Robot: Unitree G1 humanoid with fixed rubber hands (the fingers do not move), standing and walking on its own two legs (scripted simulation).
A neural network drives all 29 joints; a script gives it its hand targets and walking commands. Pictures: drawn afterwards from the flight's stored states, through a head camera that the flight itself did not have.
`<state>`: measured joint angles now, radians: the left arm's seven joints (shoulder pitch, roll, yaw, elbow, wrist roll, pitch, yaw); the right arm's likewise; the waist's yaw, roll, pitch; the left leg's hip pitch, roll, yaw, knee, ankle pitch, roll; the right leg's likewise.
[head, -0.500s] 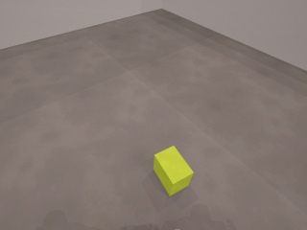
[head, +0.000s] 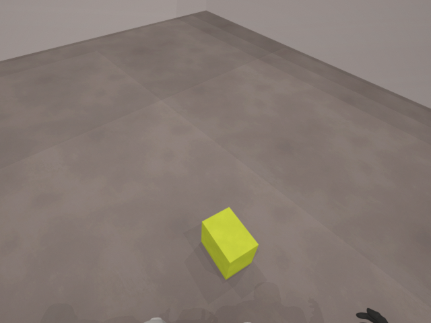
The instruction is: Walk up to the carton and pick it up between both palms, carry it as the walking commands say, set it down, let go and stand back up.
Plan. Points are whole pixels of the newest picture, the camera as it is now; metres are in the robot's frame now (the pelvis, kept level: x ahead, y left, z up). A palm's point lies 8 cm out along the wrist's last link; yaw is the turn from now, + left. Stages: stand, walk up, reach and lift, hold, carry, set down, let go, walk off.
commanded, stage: walk up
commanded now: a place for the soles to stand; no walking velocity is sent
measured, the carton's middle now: (227, 242) +0.59 -0.08 -0.62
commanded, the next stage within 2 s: none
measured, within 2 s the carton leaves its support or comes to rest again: neither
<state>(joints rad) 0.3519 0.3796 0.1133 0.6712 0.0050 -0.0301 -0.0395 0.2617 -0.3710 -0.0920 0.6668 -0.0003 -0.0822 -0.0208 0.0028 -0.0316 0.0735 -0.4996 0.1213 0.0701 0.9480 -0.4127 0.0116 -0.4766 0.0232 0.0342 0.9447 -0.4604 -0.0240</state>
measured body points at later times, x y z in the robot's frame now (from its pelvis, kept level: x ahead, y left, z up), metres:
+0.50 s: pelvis +0.01 +0.00 +0.00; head +0.03 +0.02 +0.44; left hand +0.11 +0.31 -0.11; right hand +0.11 -0.32 -0.08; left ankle +0.07 +0.12 -0.68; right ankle +0.04 -0.13 -0.69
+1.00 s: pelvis +0.03 +0.00 +0.00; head +0.07 +0.01 +0.45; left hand +0.17 +0.30 -0.10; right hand +0.13 -0.33 -0.08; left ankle +0.07 +0.11 -0.68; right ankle +0.04 -0.14 -0.68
